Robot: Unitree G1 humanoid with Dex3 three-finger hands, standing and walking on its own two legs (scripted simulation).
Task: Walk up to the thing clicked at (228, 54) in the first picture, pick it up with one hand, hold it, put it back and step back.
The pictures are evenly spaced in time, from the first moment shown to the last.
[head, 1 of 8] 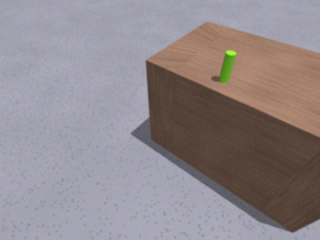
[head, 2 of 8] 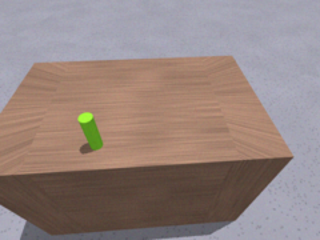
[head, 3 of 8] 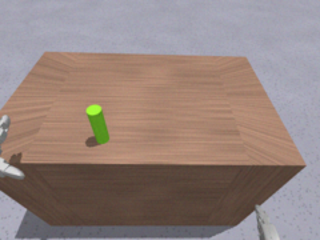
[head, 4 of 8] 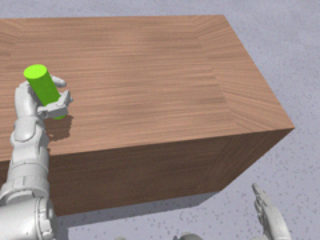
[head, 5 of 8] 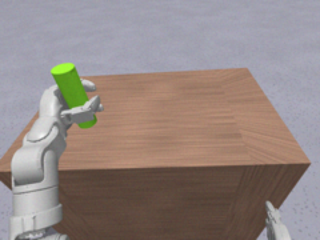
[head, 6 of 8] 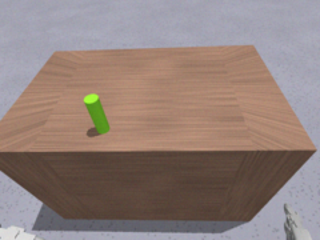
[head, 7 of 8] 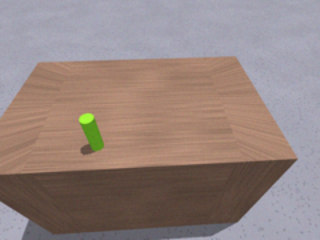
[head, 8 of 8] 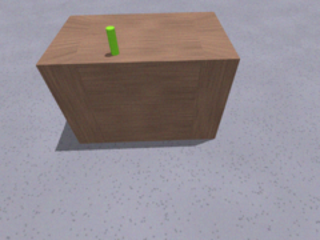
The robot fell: no
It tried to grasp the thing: yes
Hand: left
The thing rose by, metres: 0.28
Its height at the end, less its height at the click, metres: +0.00
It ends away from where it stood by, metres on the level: 0.01
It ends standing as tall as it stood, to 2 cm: yes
